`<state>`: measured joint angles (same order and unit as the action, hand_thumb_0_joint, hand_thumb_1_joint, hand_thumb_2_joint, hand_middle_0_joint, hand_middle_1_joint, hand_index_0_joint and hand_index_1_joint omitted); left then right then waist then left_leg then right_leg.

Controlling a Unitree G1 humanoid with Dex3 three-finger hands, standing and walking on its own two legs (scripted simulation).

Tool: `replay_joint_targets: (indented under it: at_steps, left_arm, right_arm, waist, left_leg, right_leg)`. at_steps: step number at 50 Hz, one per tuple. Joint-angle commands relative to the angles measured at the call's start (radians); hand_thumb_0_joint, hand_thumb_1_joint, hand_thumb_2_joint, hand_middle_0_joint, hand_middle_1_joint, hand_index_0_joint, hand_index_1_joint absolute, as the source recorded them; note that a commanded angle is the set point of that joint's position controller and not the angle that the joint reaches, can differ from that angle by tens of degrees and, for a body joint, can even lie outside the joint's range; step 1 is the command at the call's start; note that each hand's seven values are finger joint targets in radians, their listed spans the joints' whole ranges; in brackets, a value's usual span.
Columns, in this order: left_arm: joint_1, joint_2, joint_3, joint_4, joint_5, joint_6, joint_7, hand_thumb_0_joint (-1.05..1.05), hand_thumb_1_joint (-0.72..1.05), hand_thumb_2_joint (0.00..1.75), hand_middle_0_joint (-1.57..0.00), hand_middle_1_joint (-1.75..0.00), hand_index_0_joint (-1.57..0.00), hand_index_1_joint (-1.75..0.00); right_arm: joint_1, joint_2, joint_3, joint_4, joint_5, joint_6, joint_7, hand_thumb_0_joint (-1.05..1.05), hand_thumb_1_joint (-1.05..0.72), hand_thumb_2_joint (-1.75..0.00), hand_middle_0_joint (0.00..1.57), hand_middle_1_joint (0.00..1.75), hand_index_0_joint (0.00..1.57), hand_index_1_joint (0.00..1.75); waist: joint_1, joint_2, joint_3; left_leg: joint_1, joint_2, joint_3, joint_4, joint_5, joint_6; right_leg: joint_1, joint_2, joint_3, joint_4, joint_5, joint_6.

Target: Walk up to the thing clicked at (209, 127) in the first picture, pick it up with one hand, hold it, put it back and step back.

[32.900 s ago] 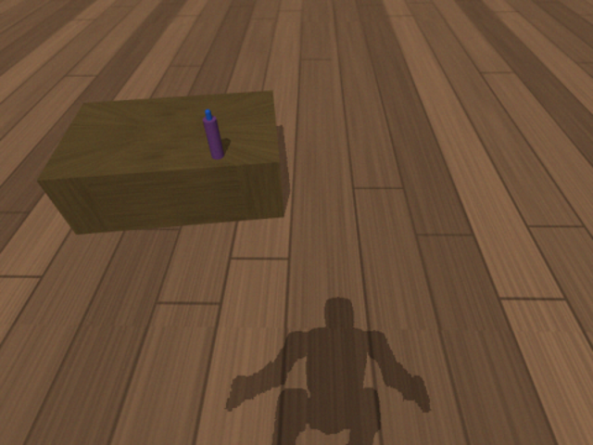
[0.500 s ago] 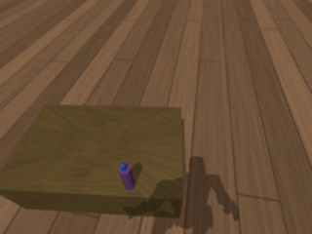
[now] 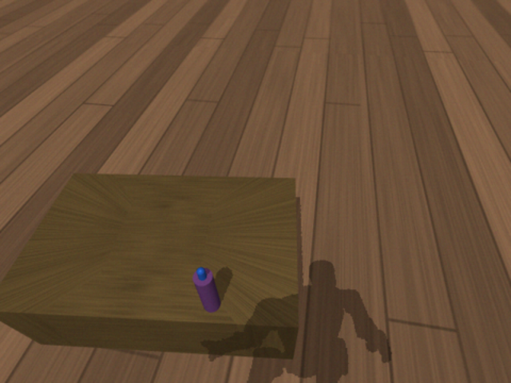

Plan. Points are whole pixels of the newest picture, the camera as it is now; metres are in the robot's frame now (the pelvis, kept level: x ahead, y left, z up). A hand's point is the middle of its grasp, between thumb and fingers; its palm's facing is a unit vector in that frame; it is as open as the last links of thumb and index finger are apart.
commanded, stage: stand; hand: left
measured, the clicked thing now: (206, 288) +0.45 +0.18 -0.35
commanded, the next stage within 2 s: step back in 0.32 s
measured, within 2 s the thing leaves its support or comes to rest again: neither
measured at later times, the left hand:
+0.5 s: hand out of the picture +0.06 +0.28 -0.16, palm faces -0.02 -0.93 -0.37, open 7.4 cm
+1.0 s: hand out of the picture +0.01 +0.31 -0.18, palm faces -0.11 -0.91 -0.39, open 7.4 cm
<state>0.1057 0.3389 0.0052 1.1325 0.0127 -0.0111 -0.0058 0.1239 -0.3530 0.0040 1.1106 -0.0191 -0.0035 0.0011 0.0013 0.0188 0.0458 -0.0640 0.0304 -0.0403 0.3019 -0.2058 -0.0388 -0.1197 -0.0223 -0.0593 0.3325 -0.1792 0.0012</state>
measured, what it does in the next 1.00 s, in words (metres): walks backwards: right foot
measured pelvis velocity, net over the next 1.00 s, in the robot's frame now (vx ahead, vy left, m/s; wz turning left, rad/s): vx -0.12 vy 0.05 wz -0.08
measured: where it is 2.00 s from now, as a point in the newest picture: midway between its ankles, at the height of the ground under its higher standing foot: outside the picture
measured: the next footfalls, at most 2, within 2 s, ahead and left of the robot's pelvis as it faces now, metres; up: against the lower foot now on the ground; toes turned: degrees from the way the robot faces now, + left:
right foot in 1.00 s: -0.09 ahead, -0.05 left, +0.00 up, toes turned -1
left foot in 1.38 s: -0.18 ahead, +0.19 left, +0.00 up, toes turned -4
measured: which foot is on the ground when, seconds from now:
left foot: down 0.00-1.00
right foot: down 0.00-0.62, up 0.64-0.98, down 1.00-1.00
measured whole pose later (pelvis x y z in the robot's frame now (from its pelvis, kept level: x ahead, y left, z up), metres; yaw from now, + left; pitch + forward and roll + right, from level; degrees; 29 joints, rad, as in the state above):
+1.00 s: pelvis -0.12 +0.05 -0.03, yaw -5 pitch -1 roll +1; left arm 0.11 0.37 0.07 0.88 0.02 0.05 0.01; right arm 0.12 -0.36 -0.04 0.86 -0.02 0.04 -0.02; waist -0.01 -0.01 0.20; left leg -0.32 -0.01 0.06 0.67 -0.32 0.04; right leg -0.27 0.04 0.07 0.68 -0.38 -0.01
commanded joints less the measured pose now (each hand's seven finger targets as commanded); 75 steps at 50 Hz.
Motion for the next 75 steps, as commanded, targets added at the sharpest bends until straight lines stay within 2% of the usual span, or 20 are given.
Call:
replay_joint_targets:
  at_steps: [1,13,16,20,23,26,29,31,33,38,45,50,52,53,57,64,69,71,72,75]
  left_arm:
    - [-0.043,0.224,0.046,-0.054,-0.003,-0.018,0.016,0.00,0.90,0.90,-0.20,-0.30,-0.20,-0.30]
    - [-0.035,0.222,0.045,-0.049,-0.006,-0.018,0.012,0.00,0.90,0.90,-0.20,-0.30,-0.20,-0.30]
    - [-0.023,0.283,0.094,-0.078,-0.018,-0.009,0.019,0.00,0.90,0.90,-0.20,-0.30,-0.20,-0.30]
    - [-0.010,0.301,0.113,-0.135,-0.018,0.003,0.028,0.00,0.90,0.90,-0.20,-0.30,-0.20,-0.30]
    - [-0.084,0.309,0.123,-0.209,0.009,0.010,0.031,0.00,0.90,0.90,-0.20,-0.30,-0.20,-0.30]
    - [-0.155,0.294,0.115,-0.259,0.017,0.020,0.034,0.00,0.90,0.90,-0.20,-0.30,-0.20,-0.30]
    - [-0.155,0.275,0.104,-0.289,0.008,0.039,0.032,0.00,0.90,0.90,-0.20,-0.30,-0.20,-0.30]
    - [-0.104,0.201,0.093,-0.310,-0.014,0.057,0.033,0.00,0.90,0.90,-0.20,-0.30,-0.20,-0.30]
    - [-0.036,0.196,0.095,-0.299,-0.005,0.070,0.044,0.00,0.90,0.90,-0.20,-0.30,-0.20,-0.30]
    - [0.002,0.223,0.101,-0.286,-0.011,0.069,0.046,0.00,0.90,0.90,-0.20,-0.30,-0.20,-0.30]
    - [-0.038,0.212,0.111,-0.347,0.004,0.039,0.034,0.00,0.90,0.90,-0.20,-0.30,-0.20,-0.30]
    - [0.101,0.217,0.124,-0.297,0.018,0.022,0.031,0.00,0.90,0.90,-0.20,-0.30,-0.20,-0.30]
    - [0.051,0.328,0.148,-0.327,0.008,0.021,0.027,0.00,0.90,0.90,-0.20,-0.30,-0.20,-0.30]
    - [0.018,0.370,0.152,-0.368,0.024,0.016,0.028,0.00,0.90,0.90,-0.20,-0.30,-0.20,-0.30]
    - [-0.037,0.246,0.133,-0.397,0.007,0.021,0.036,0.00,0.90,0.90,-0.20,-0.30,-0.20,-0.30]
    - [0.066,0.252,0.132,-0.421,0.021,0.035,0.041,0.00,0.90,0.90,-0.20,-0.30,-0.20,-0.30]
    - [0.000,0.249,0.118,-0.450,0.004,0.062,0.024,0.00,0.90,0.90,-0.20,-0.30,-0.20,-0.30]
    - [0.027,0.205,0.115,-0.450,-0.002,0.062,0.027,0.00,0.90,0.90,-0.20,-0.30,-0.20,-0.30]
    - [-0.008,0.244,0.135,-0.445,0.015,0.065,0.040,0.00,0.90,0.90,-0.20,-0.30,-0.20,-0.30]
    - [0.072,0.246,0.141,-0.387,-0.001,0.065,0.029,0.00,0.90,0.90,-0.20,-0.30,-0.20,-0.30]
  right_arm:
    - [-0.028,-0.203,-0.038,-0.050,0.005,-0.018,-0.015,0.00,-0.90,-0.90,0.20,0.30,0.20,0.30]
    - [-0.015,-0.204,-0.038,-0.042,0.004,-0.020,-0.012,0.00,-0.90,-0.90,0.20,0.30,0.20,0.30]
    - [-0.056,-0.252,-0.063,-0.065,0.010,-0.002,-0.006,0.00,-0.90,-0.90,0.20,0.30,0.20,0.30]
    - [-0.004,-0.215,-0.067,-0.107,0.026,0.017,-0.005,0.00,-0.90,-0.90,0.20,0.30,0.20,0.30]
    - [0.052,-0.212,-0.084,-0.131,0.018,0.046,0.001,0.00,-0.90,-0.90,0.20,0.30,0.20,0.30]
    - [0.106,-0.224,-0.101,-0.149,0.025,0.050,0.007,0.00,-0.90,-0.90,0.20,0.30,0.20,0.30]
    - [0.137,-0.218,-0.108,-0.162,0.008,0.033,-0.001,0.00,-0.90,-0.90,0.20,0.30,0.20,0.30]
    - [0.099,-0.324,-0.136,-0.183,-0.022,0.020,-0.009,0.00,-0.90,-0.90,0.20,0.30,0.20,0.30]
    - [0.078,-0.349,-0.136,-0.214,-0.018,0.015,-0.016,0.00,-0.90,-0.90,0.20,0.30,0.20,0.30]
    - [-0.039,-0.259,-0.116,-0.276,-0.020,0.013,-0.041,0.00,-0.90,-0.90,0.20,0.30,0.20,0.30]
    - [0.079,-0.259,-0.123,-0.286,0.000,0.017,-0.046,0.00,-0.90,-0.90,0.20,0.30,0.20,0.30]
    - [-0.018,-0.251,-0.112,-0.319,0.019,0.033,-0.033,0.00,-0.90,-0.90,0.20,0.30,0.20,0.30]
    - [-0.036,-0.194,-0.092,-0.335,0.030,0.038,-0.031,0.00,-0.90,-0.90,0.20,0.30,0.20,0.30]
    - [-0.033,-0.220,-0.108,-0.325,0.023,0.048,-0.041,0.00,-0.90,-0.90,0.20,0.30,0.20,0.30]
    - [0.047,-0.225,-0.096,-0.276,0.031,0.038,-0.036,0.00,-0.90,-0.90,0.20,0.30,0.20,0.30]
    - [0.040,-0.202,-0.082,-0.320,0.016,0.021,-0.043,0.00,-0.90,-0.90,0.20,0.30,0.20,0.30]
    - [0.140,-0.226,-0.116,-0.274,-0.012,0.008,-0.030,0.00,-0.90,-0.90,0.20,0.30,0.20,0.30]
    - [0.049,-0.370,-0.142,-0.310,-0.034,0.007,-0.020,0.00,-0.90,-0.90,0.20,0.30,0.20,0.30]
    - [0.028,-0.414,-0.152,-0.331,-0.027,0.008,-0.016,0.00,-0.90,-0.90,0.20,0.30,0.20,0.30]
    - [-0.106,-0.289,-0.115,-0.354,-0.032,-0.001,-0.025,0.00,-0.90,-0.90,0.20,0.30,0.20,0.30]
  waist:
    - [-0.001,-0.016,-0.055]
    - [0.002,-0.010,-0.044]
    - [0.014,-0.029,0.050]
    - [-0.001,-0.102,-0.072]
    - [-0.013,-0.205,-0.104]
    - [-0.048,-0.209,-0.101]
    - [-0.058,-0.147,-0.101]
    - [-0.027,0.209,-0.082]
    - [-0.011,0.130,-0.104]
    - [0.031,0.145,-0.082]
    - [-0.047,0.078,-0.104]
    - [0.017,0.026,-0.150]
    - [0.029,-0.256,-0.077]
    - [0.048,-0.291,-0.040]
    - [-0.007,-0.134,-0.048]
    - [0.051,-0.216,-0.116]
    - [-0.014,-0.144,-0.121]
    - [0.001,0.202,-0.081]
    - [-0.047,0.208,-0.066]
    - [0.043,0.109,-0.005]
  left_leg:
    - [-0.044,0.095,-0.051,-0.042,0.135,0.044]
    - [-0.069,0.094,-0.052,-0.056,0.098,0.045]
    - [-0.142,0.069,-0.057,0.072,0.256,0.074]
    - [-0.135,-0.013,0.019,0.307,0.178,0.066]
    - [-0.200,-0.061,-0.009,0.599,-0.331,0.075]
    - [-0.171,-0.023,-0.052,0.581,-0.297,0.095]
    - [-0.175,-0.008,-0.008,0.223,0.033,0.076]
    - [-0.057,0.194,-0.323,0.063,0.541,0.119]
    - [-0.022,0.269,-0.320,0.137,0.778,0.203]
    - [0.025,0.183,-0.182,0.177,0.625,0.207]
    - [0.132,0.220,-0.194,0.241,0.598,0.268]
    - [-0.124,0.129,-0.101,0.371,0.310,0.161]
    - [-0.367,-0.120,0.008,0.629,-0.293,0.061]
    - [-0.330,-0.120,-0.075,0.845,-0.463,0.042]
    - [-0.401,-0.168,-0.142,0.912,-0.327,0.030]
    - [-0.398,-0.077,-0.047,0.547,-0.324,0.006]
    - [-0.108,-0.038,-0.020,0.109,0.033,0.062]
    - [-0.099,0.305,-0.464,-0.008,0.113,0.230]
    - [-0.278,0.401,-0.530,-0.022,0.118,0.338]
    - [-0.277,0.243,-0.259,0.019,0.179,0.265]
  right_leg:
    - [0.046,-0.117,0.099,-0.047,0.146,-0.019]
    - [0.050,-0.115,0.111,-0.051,0.113,-0.022]
    - [-0.014,-0.108,0.125,0.029,0.301,-0.028]
    - [-0.004,-0.213,0.203,0.030,0.430,-0.145]
    - [-0.080,-0.352,0.308,0.016,0.367,-0.264]
    - [-0.179,-0.314,0.239,0.095,0.322,-0.223]
    - [-0.124,-0.206,0.167,0.260,0.250,-0.123]
    - [-0.326,0.067,0.098,0.549,-0.211,-0.043]
    - [-0.387,0.121,0.202,0.718,-0.460,-0.033]
    - [-0.440,0.126,0.251,0.855,-0.301,-0.021]
    - [-0.356,0.063,0.164,0.496,-0.308,0.015]
    - [-0.004,0.018,0.149,0.078,0.121,-0.045]
    - [-0.031,-0.278,0.517,0.034,0.349,-0.256]
    - [-0.174,-0.390,0.655,0.014,0.388,-0.362]
    - [-0.072,-0.189,0.322,0.109,0.474,-0.220]
    - [0.124,-0.200,0.302,0.176,0.488,-0.223]
    - [-0.122,-0.125,0.262,0.282,0.156,-0.114]
    - [-0.399,0.147,0.147,0.614,-0.395,-0.031]
    - [-0.307,0.140,0.247,0.807,-0.499,-0.014]
    - [-0.341,0.143,0.290,0.980,-0.329,-0.016]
